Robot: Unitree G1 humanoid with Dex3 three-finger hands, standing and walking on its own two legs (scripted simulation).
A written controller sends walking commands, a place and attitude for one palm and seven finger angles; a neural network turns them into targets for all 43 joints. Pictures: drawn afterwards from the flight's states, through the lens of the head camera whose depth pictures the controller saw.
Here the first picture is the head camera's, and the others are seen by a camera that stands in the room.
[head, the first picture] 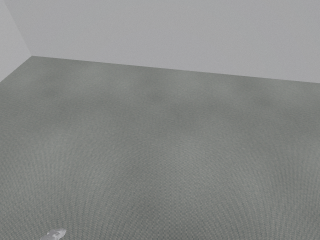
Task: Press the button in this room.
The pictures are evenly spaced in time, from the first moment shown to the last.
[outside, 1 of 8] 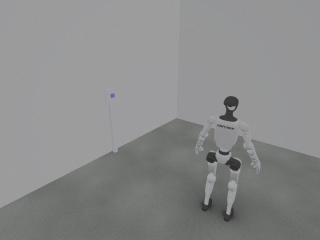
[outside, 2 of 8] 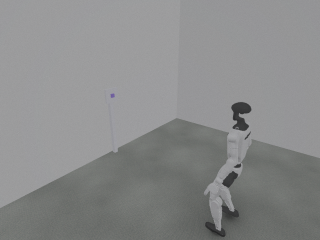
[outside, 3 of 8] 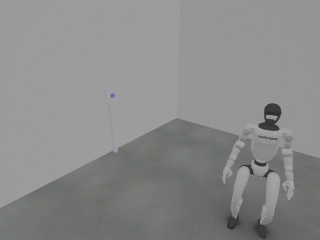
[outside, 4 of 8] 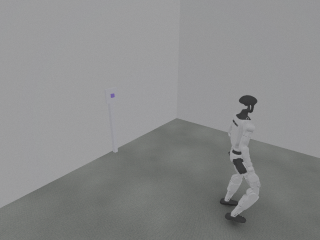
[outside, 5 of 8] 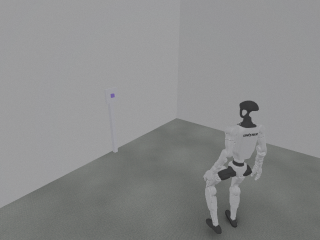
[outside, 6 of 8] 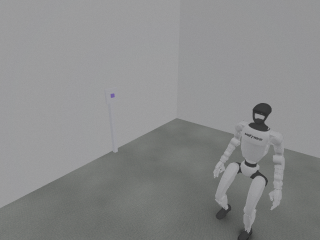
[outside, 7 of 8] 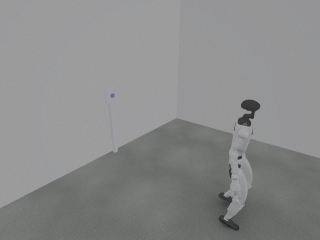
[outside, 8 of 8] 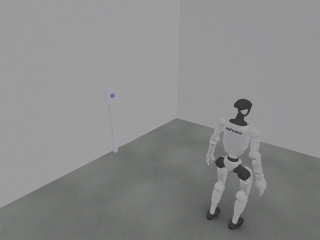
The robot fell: no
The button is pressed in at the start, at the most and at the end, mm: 0 0 0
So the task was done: no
